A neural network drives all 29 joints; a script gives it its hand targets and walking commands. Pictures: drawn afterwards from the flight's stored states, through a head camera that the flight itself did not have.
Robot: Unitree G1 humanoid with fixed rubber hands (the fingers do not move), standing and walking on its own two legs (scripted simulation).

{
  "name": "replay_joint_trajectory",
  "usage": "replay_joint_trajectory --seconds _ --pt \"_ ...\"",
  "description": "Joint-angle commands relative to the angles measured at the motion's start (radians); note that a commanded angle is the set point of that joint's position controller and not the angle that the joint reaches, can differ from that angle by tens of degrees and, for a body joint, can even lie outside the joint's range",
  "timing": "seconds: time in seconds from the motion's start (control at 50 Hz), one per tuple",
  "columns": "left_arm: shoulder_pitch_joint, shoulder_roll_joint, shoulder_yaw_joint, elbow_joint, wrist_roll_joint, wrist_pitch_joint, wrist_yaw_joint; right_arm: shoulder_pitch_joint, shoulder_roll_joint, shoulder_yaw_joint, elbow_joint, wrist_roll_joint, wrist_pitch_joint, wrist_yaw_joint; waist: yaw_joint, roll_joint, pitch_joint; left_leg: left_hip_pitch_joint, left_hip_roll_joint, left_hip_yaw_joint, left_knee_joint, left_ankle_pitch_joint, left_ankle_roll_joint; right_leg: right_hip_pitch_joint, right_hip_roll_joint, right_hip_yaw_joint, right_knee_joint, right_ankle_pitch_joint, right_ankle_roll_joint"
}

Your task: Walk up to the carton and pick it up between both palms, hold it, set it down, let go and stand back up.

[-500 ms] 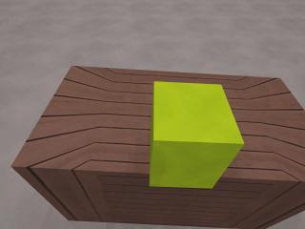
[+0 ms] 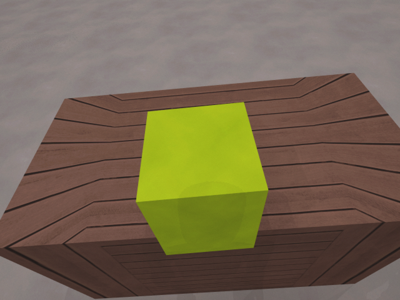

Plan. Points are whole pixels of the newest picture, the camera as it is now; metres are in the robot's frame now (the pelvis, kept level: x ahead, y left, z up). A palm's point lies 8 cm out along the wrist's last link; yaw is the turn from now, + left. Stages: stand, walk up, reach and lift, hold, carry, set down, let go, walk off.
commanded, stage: walk up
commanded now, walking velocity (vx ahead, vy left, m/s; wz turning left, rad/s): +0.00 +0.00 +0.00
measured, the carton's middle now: (203, 182) +0.37 +0.01 +0.02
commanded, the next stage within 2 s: stand in 0.30 s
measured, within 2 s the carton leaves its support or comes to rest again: neither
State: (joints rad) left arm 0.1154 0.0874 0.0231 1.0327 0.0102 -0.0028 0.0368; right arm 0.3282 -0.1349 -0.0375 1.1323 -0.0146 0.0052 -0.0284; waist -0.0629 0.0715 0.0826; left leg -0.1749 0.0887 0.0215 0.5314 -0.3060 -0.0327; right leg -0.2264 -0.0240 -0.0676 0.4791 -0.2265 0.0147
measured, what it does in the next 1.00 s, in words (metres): stands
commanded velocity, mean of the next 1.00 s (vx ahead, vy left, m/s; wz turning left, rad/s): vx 0.00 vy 0.00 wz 0.00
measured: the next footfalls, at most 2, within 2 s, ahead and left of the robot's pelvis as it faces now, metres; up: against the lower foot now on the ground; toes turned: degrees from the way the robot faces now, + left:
none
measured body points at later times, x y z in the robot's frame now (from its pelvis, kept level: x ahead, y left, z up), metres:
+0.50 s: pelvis +0.01 -0.01 +0.01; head +0.03 +0.00 +0.46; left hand -0.03 +0.20 -0.15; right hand -0.02 -0.21 -0.16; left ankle -0.03 +0.14 -0.74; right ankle +0.02 -0.13 -0.74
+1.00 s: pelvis -0.01 +0.01 +0.01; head +0.06 +0.01 +0.45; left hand +0.17 +0.19 -0.12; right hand +0.14 -0.17 -0.15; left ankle -0.03 +0.14 -0.74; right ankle +0.02 -0.13 -0.74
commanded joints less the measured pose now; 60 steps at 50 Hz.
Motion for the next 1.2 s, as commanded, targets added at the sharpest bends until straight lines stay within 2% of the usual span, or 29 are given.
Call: replay_joint_trajectory --seconds 0.0,0.08,0.14,0.18,0.26,0.32,0.36,0.38,0.4,0.44,0.46,0.54,0.56,0.58,0.6,0.64,0.66,0.68,0.74,0.78,0.82,0.84,0.9,0.92,0.98,1.02,1.08,1.12,1.18 --pt "0.086 0.119 0.03 -0.014 -0.015 -0.004 -0.001 0.138 -0.069 0.0 0.027 -0.005 -0.014 -0.005 0.05 -0.085 -0.003 -0.05 0.018 -0.011 -0.193 0.16 0.0 0.097 -0.091 0.072 -0.126 0.196 -0.052" --pt "0.133 0.143 0.042 0.029 -0.006 -0.01 -0.004 0.103 -0.046 0.005 0.025 -0.007 -0.017 -0.011 0.055 -0.037 0.02 -0.033 0.017 0.002 -0.211 0.198 0.004 0.126 -0.101 0.092 -0.118 0.317 -0.051" --pt "0.139 0.141 0.038 0.042 -0.003 -0.014 -0.004 0.103 -0.049 0.0 0.029 -0.003 -0.019 -0.01 0.042 -0.04 -0.013 0.003 0.02 0.003 -0.225 0.168 0.004 0.119 -0.098 0.094 -0.121 0.277 -0.049" --pt "0.137 0.134 0.036 0.045 -0.004 -0.013 -0.005 0.078 -0.046 0.0 0.026 -0.008 -0.018 -0.012 0.054 -0.068 -0.004 0.003 0.023 0.002 -0.233 0.154 0.011 0.095 -0.092 0.088 -0.132 0.223 -0.046" --pt "0.181 0.116 0.026 0.073 -0.002 -0.014 -0.005 0.059 -0.046 0.001 0.021 -0.004 -0.017 -0.011 0.058 -0.045 0.01 0.022 0.024 0.0 -0.229 0.168 0.018 0.073 -0.081 0.082 -0.143 0.192 -0.03" --pt "0.182 0.127 0.021 0.083 -0.006 -0.013 -0.003 0.062 -0.035 0.007 0.028 -0.001 -0.018 -0.009 0.053 -0.108 0.011 0.024 0.034 -0.01 -0.238 0.158 0.02 0.073 -0.073 0.078 -0.156 0.131 -0.027" --pt "0.206 0.115 0.016 0.086 0.0 -0.017 -0.003 0.052 -0.055 0.0 0.024 0.001 -0.018 -0.009 0.049 -0.054 0.006 0.038 0.032 -0.003 -0.224 0.17 0.016 0.059 -0.078 0.079 -0.161 0.153 -0.025" --pt "0.209 0.122 0.016 0.089 -0.004 -0.018 -0.003 0.055 -0.052 0.003 0.023 -0.001 -0.017 -0.008 0.049 -0.081 0.009 0.034 0.027 0.005 -0.225 0.163 0.013 0.046 -0.072 0.076 -0.165 0.141 -0.025" --pt "0.21 0.116 0.012 0.086 -0.005 -0.019 -0.004 0.068 -0.05 0.003 0.026 0.003 -0.018 -0.009 0.044 -0.044 0.013 0.035 0.027 -0.001 -0.227 0.167 0.016 0.058 -0.075 0.081 -0.16 0.138 -0.026" --pt "0.234 0.119 0.013 0.095 -0.006 -0.018 -0.002 0.07 -0.039 0.006 0.035 0.002 -0.019 -0.01 0.052 -0.068 0.023 0.033 0.034 -0.004 -0.228 0.172 0.018 0.05 -0.077 0.076 -0.159 0.143 -0.022" --pt "0.238 0.117 0.008 0.1 -0.004 -0.019 -0.002 0.08 -0.037 0.003 0.043 0.003 -0.018 -0.011 0.05 -0.04 0.013 0.031 0.029 -0.004 -0.232 0.166 0.015 0.062 -0.074 0.08 -0.159 0.136 -0.025" --pt "0.263 0.117 0.008 0.11 -0.002 -0.018 -0.001 0.081 -0.034 0.008 0.047 0.001 -0.021 -0.011 0.057 -0.054 0.001 0.017 0.029 -0.009 -0.231 0.178 0.017 0.079 -0.075 0.064 -0.142 0.159 -0.022" --pt "-0.978 0.324 -0.003 -0.578 -0.061 0.14 -0.013 -1.097 -0.157 -0.1 -0.639 0.037 0.008 0.017 -0.044 -0.242 -0.161 -0.313 -0.067 0.0 -0.07 -0.008 0.037 -0.21 0.02 0.072 -0.003 -0.061 -0.007" --pt "-0.729 0.259 -0.046 -0.439 -0.059 0.227 0.065 -0.801 -0.085 -0.191 -0.414 -0.029 0.092 0.027 -0.034 -0.19 -0.055 -0.347 -0.108 0.064 0.029 -0.217 0.032 -0.227 0.024 0.003 0.097 -0.332 -0.014" --pt "-0.604 0.247 -0.065 -0.408 -0.077 0.348 0.095 -0.738 -0.098 -0.171 -0.431 -0.044 0.184 0.043 -0.015 -0.194 -0.172 -0.314 -0.116 0.093 0.039 -0.262 0.061 -0.114 0.012 0.006 0.103 -0.371 -0.014" --pt "-0.544 0.218 -0.054 -0.48 -0.142 0.535 0.119 -0.672 -0.019 -0.106 -0.522 0.008 0.313 0.052 0.028 -0.114 -0.279 -0.414 -0.107 0.078 0.067 -0.205 0.067 -0.023 -0.031 0.037 0.149 -0.207 -0.021" --pt "-0.526 0.222 -0.049 -0.467 -0.172 0.604 0.113 -0.601 0.028 -0.057 -0.504 0.052 0.368 0.053 0.052 -0.069 -0.331 -0.475 -0.096 0.063 0.076 -0.172 0.061 0.038 -0.042 0.045 0.169 -0.113 -0.032" --pt "-0.464 0.201 -0.049 -0.445 -0.179 0.644 0.102 -0.526 0.06 -0.013 -0.485 0.099 0.412 0.053 0.057 -0.009 -0.398 -0.493 -0.089 0.052 0.096 -0.065 0.044 0.049 -0.047 0.041 0.187 0.015 -0.042" --pt "-0.279 0.171 -0.029 -0.221 -0.141 0.662 0.009 -0.3 0.044 0.063 -0.267 0.187 0.494 -0.001 0.03 0.051 -0.535 -0.45 -0.111 0.01 0.166 0.359 -0.036 0.058 0.013 0.026 0.212 0.475 -0.055" --pt "-0.187 0.119 -0.015 -0.153 -0.072 0.642 -0.069 -0.261 0.003 0.054 -0.174 0.204 0.465 -0.058 0.006 0.046 -0.535 -0.275 -0.12 -0.017 0.111 0.51 -0.072 0.033 0.054 0.027 0.122 0.585 -0.058" --pt "-0.134 0.095 0.016 -0.233 0.021 0.628 -0.102 -0.263 -0.057 0.034 -0.165 0.189 0.37 -0.108 0.033 0.05 -0.499 -0.105 -0.116 -0.037 -0.001 0.582 -0.07 0.028 0.082 0.033 0.021 0.543 -0.052" --pt "-0.111 0.094 0.045 -0.287 0.07 0.622 -0.104 -0.247 -0.079 0.023 -0.14 0.188 0.31 -0.125 0.047 0.077 -0.471 -0.048 -0.116 -0.046 -0.041 0.648 -0.072 0.05 0.098 0.031 -0.009 0.516 -0.044" --pt "-0.069 0.116 0.127 -0.415 0.14 0.59 -0.088 -0.303 -0.139 0.005 -0.16 0.144 0.152 -0.131 0.108 0.055 -0.429 0.069 -0.105 -0.051 -0.088 0.805 -0.074 0.046 0.134 0.047 -0.106 0.425 -0.045" --pt "-0.074 0.115 0.121 -0.457 0.136 0.562 -0.073 -0.323 -0.155 0.002 -0.191 0.123 0.112 -0.115 0.106 0.028 -0.417 0.091 -0.102 -0.047 -0.095 0.817 -0.069 0.038 0.139 0.054 -0.123 0.393 -0.047" --pt "-0.187 0.092 0.103 -0.542 0.092 0.447 -0.024 -0.399 -0.149 -0.042 -0.354 0.034 0.029 -0.064 0.07 -0.063 -0.391 0.053 -0.107 -0.035 -0.118 0.627 -0.05 0.017 0.117 0.054 -0.139 0.306 -0.05" --pt "-0.329 0.087 0.067 -0.585 0.047 0.391 0.004 -0.482 -0.124 -0.086 -0.433 -0.019 0.014 -0.044 0.028 -0.12 -0.373 -0.061 -0.114 -0.022 -0.137 0.4 -0.024 0.043 0.087 0.051 -0.115 0.251 -0.04" --pt "-0.466 0.108 0.033 -0.666 -0.015 0.377 0.049 -0.55 -0.052 -0.089 -0.593 -0.032 0.055 -0.025 0.021 -0.16 -0.393 -0.245 -0.114 0.009 -0.139 0.132 0.026 0.097 0.031 0.06 -0.04 0.153 -0.025" --pt "-0.443 0.126 0.01 -0.698 -0.05 0.407 0.07 -0.491 -0.001 -0.05 -0.66 -0.003 0.121 -0.011 0.035 -0.164 -0.445 -0.319 -0.113 0.027 -0.133 0.1 0.048 0.159 0.007 0.068 -0.004 0.16 -0.012" --pt "-0.374 0.153 -0.017 -0.691 -0.096 0.462 0.064 -0.386 0.039 0.005 -0.668 0.055 0.222 -0.008 0.038 -0.135 -0.497 -0.327 -0.122 0.036 -0.119 0.171 0.041 0.197 -0.013 0.07 0.004 0.247 -0.001"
